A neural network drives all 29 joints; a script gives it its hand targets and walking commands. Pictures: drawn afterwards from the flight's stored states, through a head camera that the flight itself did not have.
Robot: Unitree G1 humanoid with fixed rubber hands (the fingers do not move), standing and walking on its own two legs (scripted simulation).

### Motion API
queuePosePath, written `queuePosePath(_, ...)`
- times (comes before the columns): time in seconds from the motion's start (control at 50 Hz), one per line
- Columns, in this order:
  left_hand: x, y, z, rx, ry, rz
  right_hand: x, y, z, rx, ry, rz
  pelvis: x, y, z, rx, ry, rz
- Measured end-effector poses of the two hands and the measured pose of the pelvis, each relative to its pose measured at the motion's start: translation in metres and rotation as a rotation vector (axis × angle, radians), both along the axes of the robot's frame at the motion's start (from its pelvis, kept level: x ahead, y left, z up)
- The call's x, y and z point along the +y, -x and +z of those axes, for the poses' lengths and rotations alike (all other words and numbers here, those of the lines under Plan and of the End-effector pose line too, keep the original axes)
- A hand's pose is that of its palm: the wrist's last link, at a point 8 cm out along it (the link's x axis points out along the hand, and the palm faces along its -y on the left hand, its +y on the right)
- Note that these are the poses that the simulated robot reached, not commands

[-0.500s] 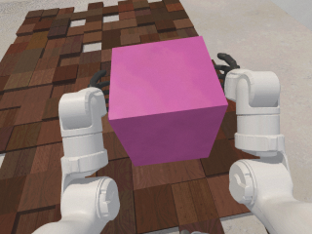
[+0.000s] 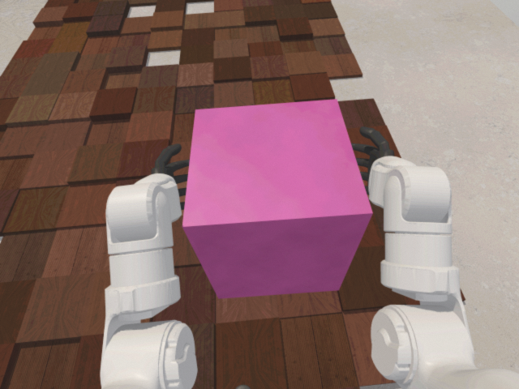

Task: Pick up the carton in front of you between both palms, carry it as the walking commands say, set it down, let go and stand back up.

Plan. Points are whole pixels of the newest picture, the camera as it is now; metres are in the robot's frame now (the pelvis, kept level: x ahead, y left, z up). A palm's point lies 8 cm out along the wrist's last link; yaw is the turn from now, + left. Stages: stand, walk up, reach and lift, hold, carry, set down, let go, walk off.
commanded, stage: carry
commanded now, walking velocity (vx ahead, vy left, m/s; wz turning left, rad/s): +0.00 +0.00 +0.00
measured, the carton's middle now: (272, 207) +0.38 +0.01 +0.03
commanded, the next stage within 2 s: none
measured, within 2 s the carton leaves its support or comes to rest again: neither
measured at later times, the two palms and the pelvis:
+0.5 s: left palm (175, 220) +0.31 +0.14 +0.11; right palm (409, 204) +0.32 -0.16 +0.12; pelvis -0.02 -0.01 -0.01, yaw +0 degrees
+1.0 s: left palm (145, 244) +0.28 +0.17 +0.11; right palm (388, 218) +0.30 -0.13 +0.13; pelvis -0.05 +0.01 -0.01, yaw +1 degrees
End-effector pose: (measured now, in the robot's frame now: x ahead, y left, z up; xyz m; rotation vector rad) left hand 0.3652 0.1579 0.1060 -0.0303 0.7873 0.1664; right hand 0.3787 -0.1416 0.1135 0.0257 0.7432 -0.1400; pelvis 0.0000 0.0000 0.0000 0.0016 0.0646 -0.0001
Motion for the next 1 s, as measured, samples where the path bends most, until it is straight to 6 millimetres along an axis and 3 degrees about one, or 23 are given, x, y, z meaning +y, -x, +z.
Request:
queuePosePath(0.18,-0.015,0.007,0.0,-0.017,-0.017,-0.038,-0.016,0.013,0.001,-0.018,0.02,-0.005,-0.005,-0.004,-0.002,-0.026,-0.013,-0.019)
queuePosePath(0.4,-0.027,0.032,0.005,-0.021,-0.047,-0.081,-0.027,0.042,0.007,-0.021,0.034,-0.006,-0.008,0.009,-0.01,-0.066,0.028,-0.011)
queuePosePath(0.68,-0.008,0.073,0.009,0.007,-0.051,-0.046,-0.008,0.068,0.014,0.005,0.063,0.06,-0.008,0.033,-0.012,-0.104,0.045,0.018)
queuePosePath(1.0,0.01,0.083,0.004,0.018,-0.042,-0.046,0.011,0.078,0.012,0.016,0.079,0.067,0.006,0.046,-0.013,-0.104,0.046,0.024)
